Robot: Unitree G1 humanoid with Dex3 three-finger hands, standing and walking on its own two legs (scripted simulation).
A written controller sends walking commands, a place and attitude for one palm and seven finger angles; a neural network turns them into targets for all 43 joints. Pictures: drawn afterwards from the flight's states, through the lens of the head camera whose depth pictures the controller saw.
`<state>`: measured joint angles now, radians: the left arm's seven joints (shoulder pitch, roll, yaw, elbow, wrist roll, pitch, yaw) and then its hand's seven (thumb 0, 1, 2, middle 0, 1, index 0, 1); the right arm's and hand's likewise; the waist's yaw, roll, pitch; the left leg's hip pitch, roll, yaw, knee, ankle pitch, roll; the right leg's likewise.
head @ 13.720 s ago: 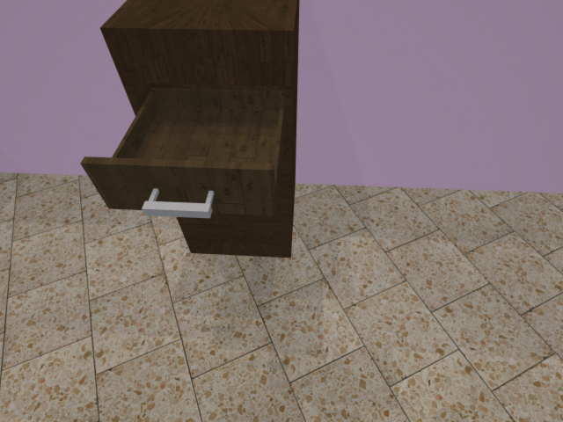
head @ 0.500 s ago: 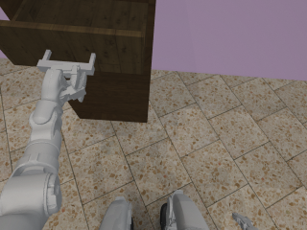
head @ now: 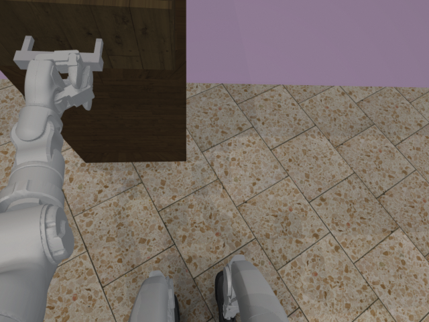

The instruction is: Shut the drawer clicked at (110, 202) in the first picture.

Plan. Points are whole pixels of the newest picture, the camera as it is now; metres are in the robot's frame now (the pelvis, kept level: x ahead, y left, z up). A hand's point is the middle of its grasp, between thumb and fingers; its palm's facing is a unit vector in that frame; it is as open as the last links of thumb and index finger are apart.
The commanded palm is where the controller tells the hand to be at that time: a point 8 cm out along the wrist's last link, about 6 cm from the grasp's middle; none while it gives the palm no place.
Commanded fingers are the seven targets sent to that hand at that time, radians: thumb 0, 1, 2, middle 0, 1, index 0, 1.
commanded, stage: push the drawer shut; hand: left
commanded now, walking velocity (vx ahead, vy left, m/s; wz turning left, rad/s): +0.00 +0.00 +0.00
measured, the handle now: (62, 52) +0.60 +0.22 +0.06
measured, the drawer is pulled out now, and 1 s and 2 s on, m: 0.06 0.00 0.00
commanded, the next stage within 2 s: pull the fist back off the drawer in 0.90 s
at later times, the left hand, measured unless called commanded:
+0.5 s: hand (86, 63) +0.57 +0.18 +0.06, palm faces -0.06 -1.00 -0.04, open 3.4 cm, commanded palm +0.58 +0.21 +0.06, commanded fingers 0.00 0.90 0.90 -1.40 -1.60 -1.40 -1.60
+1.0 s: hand (80, 51) +0.60 +0.19 +0.06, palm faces -0.04 -1.00 -0.06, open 3.6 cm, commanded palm +0.64 +0.19 +0.06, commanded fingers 0.00 0.90 0.90 -1.40 -1.60 -1.40 -1.60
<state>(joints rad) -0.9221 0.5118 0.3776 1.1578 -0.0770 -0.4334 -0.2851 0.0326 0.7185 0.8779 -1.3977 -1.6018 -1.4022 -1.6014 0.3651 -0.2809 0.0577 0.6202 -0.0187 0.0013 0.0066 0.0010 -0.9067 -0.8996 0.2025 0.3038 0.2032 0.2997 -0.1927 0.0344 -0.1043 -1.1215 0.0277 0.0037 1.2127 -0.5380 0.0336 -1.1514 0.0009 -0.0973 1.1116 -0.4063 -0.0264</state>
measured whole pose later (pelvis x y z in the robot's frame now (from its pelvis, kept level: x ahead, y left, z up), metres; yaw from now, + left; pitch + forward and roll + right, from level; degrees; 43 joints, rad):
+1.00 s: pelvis -0.01 +0.01 -0.02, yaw -1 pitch +32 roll -7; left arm -1.35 0.75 0.32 1.37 0.05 -0.30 -0.24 0.06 0.47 0.84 -1.40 -1.60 -1.40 -1.60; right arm 0.42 -0.27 0.11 0.65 -0.07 0.00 0.02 0.00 -0.91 -0.90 0.20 0.30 0.20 0.30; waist -0.32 0.05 -0.09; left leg -1.35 0.03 -0.06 1.31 -0.53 0.04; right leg -1.33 0.00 -0.16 1.14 -0.38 -0.02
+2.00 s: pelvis +0.04 +0.01 +0.03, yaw -2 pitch +26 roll -4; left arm -0.70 0.50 0.43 0.82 -0.10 -0.32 -0.26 0.02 0.83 0.87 -1.39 -1.60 -1.40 -1.60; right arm 0.41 -0.26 0.04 0.53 0.00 0.09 0.05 0.00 -0.91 -0.90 0.20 0.30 0.20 0.30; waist -0.18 0.05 -0.12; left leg -1.00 0.05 0.03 1.08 -0.54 0.04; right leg -1.03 0.03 -0.06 0.96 -0.39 -0.01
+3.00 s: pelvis +0.05 +0.00 +0.11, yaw +1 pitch -4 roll -1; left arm 0.51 0.34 0.27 -0.44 -0.08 -0.07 0.09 0.02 0.89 0.89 -1.40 -1.60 -1.41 -1.60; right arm 0.23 -0.24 0.03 0.60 0.01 -0.08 -0.06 0.01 -0.91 -0.90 0.20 0.30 0.20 0.30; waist 0.06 0.08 -0.01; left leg -0.06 0.00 0.03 0.44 -0.31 0.02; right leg -0.12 0.02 -0.06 0.41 -0.22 -0.02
